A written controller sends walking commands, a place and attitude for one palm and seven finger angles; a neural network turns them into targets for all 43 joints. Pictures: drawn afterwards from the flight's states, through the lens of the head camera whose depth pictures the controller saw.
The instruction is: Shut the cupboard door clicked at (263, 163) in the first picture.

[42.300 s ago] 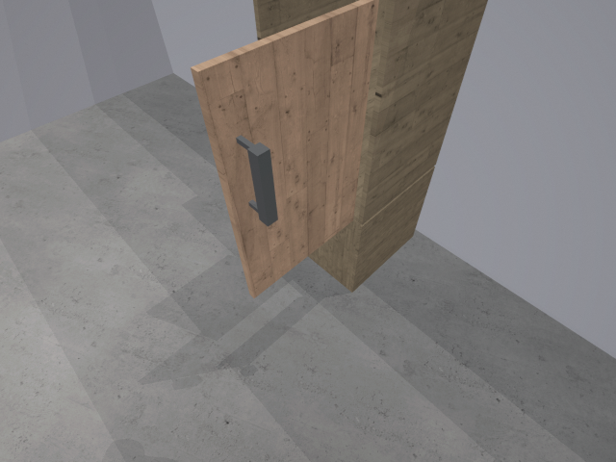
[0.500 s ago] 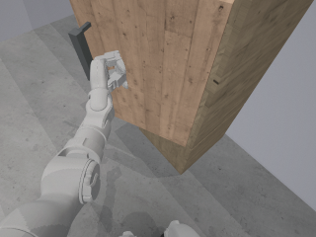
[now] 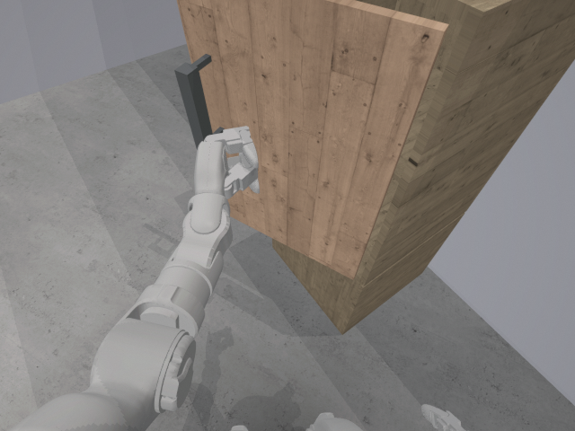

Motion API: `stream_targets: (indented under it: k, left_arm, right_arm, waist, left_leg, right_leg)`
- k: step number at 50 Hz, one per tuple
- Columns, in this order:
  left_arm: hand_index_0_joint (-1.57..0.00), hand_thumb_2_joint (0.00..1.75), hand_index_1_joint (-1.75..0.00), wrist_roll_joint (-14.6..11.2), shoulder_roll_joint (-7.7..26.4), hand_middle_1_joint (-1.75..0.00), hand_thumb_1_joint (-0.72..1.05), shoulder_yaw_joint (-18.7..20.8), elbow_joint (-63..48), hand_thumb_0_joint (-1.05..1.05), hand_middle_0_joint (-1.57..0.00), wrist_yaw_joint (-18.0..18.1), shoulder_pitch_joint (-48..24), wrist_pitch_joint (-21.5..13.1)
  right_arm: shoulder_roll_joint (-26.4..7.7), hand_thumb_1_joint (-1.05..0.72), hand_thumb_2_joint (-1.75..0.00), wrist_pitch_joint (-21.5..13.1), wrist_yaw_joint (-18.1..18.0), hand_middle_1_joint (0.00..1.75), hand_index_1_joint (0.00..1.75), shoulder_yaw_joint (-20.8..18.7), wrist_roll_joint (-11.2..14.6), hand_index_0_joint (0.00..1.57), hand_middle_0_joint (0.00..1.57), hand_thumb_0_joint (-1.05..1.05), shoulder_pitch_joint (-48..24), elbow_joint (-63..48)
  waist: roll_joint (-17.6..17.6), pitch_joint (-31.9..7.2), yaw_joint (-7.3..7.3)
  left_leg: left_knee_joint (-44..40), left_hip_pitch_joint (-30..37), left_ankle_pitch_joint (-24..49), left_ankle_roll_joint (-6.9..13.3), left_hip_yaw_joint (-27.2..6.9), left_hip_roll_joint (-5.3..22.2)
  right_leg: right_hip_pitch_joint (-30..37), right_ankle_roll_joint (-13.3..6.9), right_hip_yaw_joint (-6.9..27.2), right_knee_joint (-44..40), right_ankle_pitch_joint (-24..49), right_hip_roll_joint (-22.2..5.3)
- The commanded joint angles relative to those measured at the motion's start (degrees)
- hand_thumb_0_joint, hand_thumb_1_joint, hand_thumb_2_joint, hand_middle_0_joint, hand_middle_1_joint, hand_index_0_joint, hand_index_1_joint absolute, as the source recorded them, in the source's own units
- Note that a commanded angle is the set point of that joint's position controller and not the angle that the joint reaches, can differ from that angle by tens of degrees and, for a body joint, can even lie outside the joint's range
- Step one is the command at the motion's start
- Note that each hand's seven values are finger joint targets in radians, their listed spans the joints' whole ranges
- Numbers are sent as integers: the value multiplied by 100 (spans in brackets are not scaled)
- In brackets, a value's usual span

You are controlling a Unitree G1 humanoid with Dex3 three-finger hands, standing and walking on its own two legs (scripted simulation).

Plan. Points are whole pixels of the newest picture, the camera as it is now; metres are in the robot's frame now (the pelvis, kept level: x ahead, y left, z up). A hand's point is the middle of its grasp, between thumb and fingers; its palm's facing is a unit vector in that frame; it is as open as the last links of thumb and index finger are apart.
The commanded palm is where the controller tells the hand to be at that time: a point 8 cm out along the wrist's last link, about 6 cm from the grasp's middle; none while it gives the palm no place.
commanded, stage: draw the hand back to the body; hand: left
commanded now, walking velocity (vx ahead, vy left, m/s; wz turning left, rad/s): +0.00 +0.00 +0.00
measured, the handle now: (205, 106) +0.63 +0.12 +0.09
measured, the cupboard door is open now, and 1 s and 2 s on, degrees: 24 24 24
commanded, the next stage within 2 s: step back with the hand held close in 1.52 s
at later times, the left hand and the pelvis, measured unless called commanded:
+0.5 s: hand (166, 221) +0.34 +0.13 +0.15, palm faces -0.04 -1.00 -0.08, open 3.1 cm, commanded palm +0.30 +0.19 +0.16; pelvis +0.01 +0.01 +0.03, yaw -1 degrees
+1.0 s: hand out of the picture +0.24 +0.26 +0.18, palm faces +0.32 -0.89 -0.34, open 5.0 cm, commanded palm +0.19 +0.31 +0.21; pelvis +0.03 +0.04 +0.05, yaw +1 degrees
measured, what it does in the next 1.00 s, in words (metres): stands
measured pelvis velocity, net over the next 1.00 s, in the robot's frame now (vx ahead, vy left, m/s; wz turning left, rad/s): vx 0.03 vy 0.04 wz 0.02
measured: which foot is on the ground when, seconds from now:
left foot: down 0.00-1.00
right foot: down 0.00-1.00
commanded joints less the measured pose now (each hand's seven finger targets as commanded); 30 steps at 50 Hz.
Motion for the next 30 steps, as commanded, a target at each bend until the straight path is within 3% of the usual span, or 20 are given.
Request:
stream_targets:
  k: [1, 2, 3, 5, 9, 12, 15, 18, 20, 21, 22, 23, 26, 30]
  left_arm:
    - [-130, 90, -150, -71, 860, -150, 90, 482, -1638, 0, -130, -144, -1512, -350]
    - [-130, 90, -150, -108, 799, -150, 90, 385, -1978, 0, -130, -222, -1417, -308]
    - [-130, 90, -150, -128, 896, -150, 90, 454, -2219, 0, -130, -283, -1079, -246]
    - [-130, 90, -150, -202, 881, -150, 90, 394, -2657, 0, -130, -415, -633, -59]
    - [-130, 90, -150, -420, 987, -150, 90, 348, -3936, 0, -130, -613, -206, 250]
    - [-130, 90, -150, -496, 869, -150, 90, 80, -4653, 0, -130, -764, 210, 446]
    - [-130, 90, -150, -612, 1012, -150, 90, 148, -5036, 0, -130, -914, 943, 726]
    - [-127, 90, -147, -683, 988, -147, 90, 18, -5502, 0, -127, -1093, 1385, 1055]
    - [-122, 90, -141, -729, 1127, -141, 90, 111, -5695, 0, -122, -1158, 1735, 1292]
    - [-119, 90, -138, -751, 1154, -138, 90, 133, -5931, 0, -119, -1177, 1800, 1383]
    - [-116, 90, -135, -793, 1130, -135, 90, 127, -6112, 0, -116, -1210, 1933, 1486]
    - [-113, 90, -132, -381, 1481, -132, 90, -166, -6587, 0, -113, -1040, 2096, 1434]
    - [-105, 90, -123, -303, 1575, -123, 90, 38, -6763, 0, -105, -845, 2831, 1610]
    - [-94, 90, -111, -197, 1657, -111, 90, 108, -7290, 0, -94, -759, 3259, 1755]
  right_arm:
    - [-837, -90, -90, -111, -55, 30, 30, -306, 35, 20, 20, 0, 528, -608]
    - [-828, -90, -90, -97, -50, 30, 30, -300, 48, 20, 20, 0, 530, -682]
    - [-826, -90, -90, -74, -61, 30, 30, -311, 85, 20, 20, 0, 482, -765]
    - [-823, -90, -90, -38, -95, 30, 30, -307, 130, 20, 20, 0, 391, -882]
    - [-792, -90, -90, -50, -219, 30, 30, -295, 255, 20, 20, 0, 91, -1029]
    - [-729, -90, -90, -132, -309, 30, 30, -243, 325, 20, 20, 0, -184, -1072]
    - [-744, -90, -90, -219, -395, 30, 30, -226, 369, 20, 20, 0, -344, -1124]
    - [-713, -90, -90, -252, -449, 30, 30, -152, 434, 20, 20, 0, -629, -1194]
    - [-717, -90, -90, -252, -500, 30, 30, -115, 463, 20, 20, 0, -752, -1251]
    - [-696, -90, -90, -257, -514, 30, 30, -95, 469, 20, 20, 0, -838, -1283]
    - [-681, -90, -90, -265, -535, 30, 30, -76, 469, 20, 20, 0, -886, -1326]
    - [-537, -90, -90, -179, -602, 30, 30, -80, 401, 20, 20, 0, -1054, -1304]
    - [-499, -90, -90, -44, -725, 30, 30, -10, 355, 20, 20, 0, -1185, -1270]
    - [-496, -90, -90, 20, -761, 30, 30, 37, 304, 20, 20, 0, -1285, -1240]
  waist:
    - [-267, -2502, 205]
    - [-432, -2513, 219]
    - [-530, -2474, 324]
    - [-808, -2237, 350]
    - [-808, -1877, 409]
    - [-307, -1557, 430]
    - [-474, -1367, 505]
    - [-203, -1007, 523]
    - [-267, -820, 574]
    - [-132, -819, 594]
    - [-257, -816, 610]
    - [-380, -650, 616]
    - [-492, -370, 646]
    - [68, -224, 650]
  left_leg:
    - [-623, 834, 1547, -126, -222, 69]
    - [-667, 848, 1640, -113, -208, 79]
    - [-708, 830, 1687, -103, -172, 87]
    - [-863, 854, 1637, -73, -152, 116]
    - [-1126, 1163, 1473, -32, -118, 146]
    - [-1314, 1546, 1416, -32, -135, 176]
    - [-1479, 1726, 1361, -21, -197, 205]
    - [-1674, 1890, 1240, -36, -239, 198]
    - [-1752, 1952, 1190, -27, -275, 198]
    - [-1826, 2053, 1207, -44, -306, 204]
    - [-1856, 2127, 1286, -37, -331, 204]
    - [-2123, 2164, 1283, -70, -398, 240]
    - [-2364, 2341, 1429, -52, -407, 283]
    - [-2616, 2871, 1810, -87, -440, 308]
  right_leg:
    - [1945, 458, 669, -655, 2226, -281]
    - [2113, 494, 675, -668, 2374, -278]
    - [2296, 507, 721, -733, 2471, -280]
    - [2476, 562, 741, -902, 2449, -292]
    - [2647, 590, 804, -1289, 2087, -318]
    - [2531, 531, 746, -1465, 1802, -320]
    - [2618, 533, 729, -1643, 1606, -333]
    - [2577, 454, 655, -1779, 1388, -359]
    - [2650, 450, 656, -1872, 1288, -378]
    - [2661, 409, 595, -1870, 1286, -385]
    - [2741, 399, 560, -1878, 1388, -371]
    - [3041, 468, 871, -2213, 1361, -538]
    - [3379, 480, 858, -2444, 1554, -582]
    - [3473, 371, 682, -2627, 1774, -488]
